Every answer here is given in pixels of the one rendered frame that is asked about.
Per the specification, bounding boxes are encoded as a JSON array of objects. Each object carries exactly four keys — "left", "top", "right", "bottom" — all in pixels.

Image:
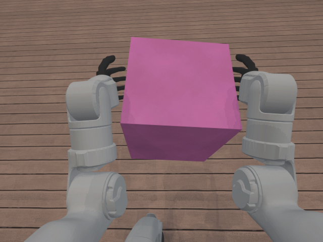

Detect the left robot upper arm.
[{"left": 24, "top": 171, "right": 128, "bottom": 242}]

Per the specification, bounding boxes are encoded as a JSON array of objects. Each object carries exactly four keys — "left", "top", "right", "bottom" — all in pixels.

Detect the right robot upper arm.
[{"left": 232, "top": 165, "right": 323, "bottom": 242}]

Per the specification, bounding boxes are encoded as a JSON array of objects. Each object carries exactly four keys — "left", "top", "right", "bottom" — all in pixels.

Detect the robot right hand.
[{"left": 232, "top": 54, "right": 258, "bottom": 101}]

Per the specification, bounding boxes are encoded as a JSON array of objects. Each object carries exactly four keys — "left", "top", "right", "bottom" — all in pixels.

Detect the carton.
[{"left": 120, "top": 37, "right": 242, "bottom": 162}]

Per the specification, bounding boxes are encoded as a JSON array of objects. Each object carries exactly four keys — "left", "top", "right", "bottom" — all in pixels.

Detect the robot left forearm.
[{"left": 65, "top": 75, "right": 119, "bottom": 206}]

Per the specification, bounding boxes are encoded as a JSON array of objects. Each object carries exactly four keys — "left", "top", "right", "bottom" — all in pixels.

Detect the robot left shin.
[{"left": 146, "top": 213, "right": 157, "bottom": 218}]

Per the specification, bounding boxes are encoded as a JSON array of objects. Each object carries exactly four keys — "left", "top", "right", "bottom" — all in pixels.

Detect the robot left thigh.
[{"left": 125, "top": 217, "right": 163, "bottom": 242}]

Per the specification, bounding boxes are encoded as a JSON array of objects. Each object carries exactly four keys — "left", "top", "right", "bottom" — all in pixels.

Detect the robot right forearm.
[{"left": 239, "top": 71, "right": 298, "bottom": 193}]

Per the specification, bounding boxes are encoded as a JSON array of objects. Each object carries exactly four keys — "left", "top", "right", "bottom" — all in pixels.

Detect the robot left hand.
[{"left": 96, "top": 55, "right": 126, "bottom": 100}]

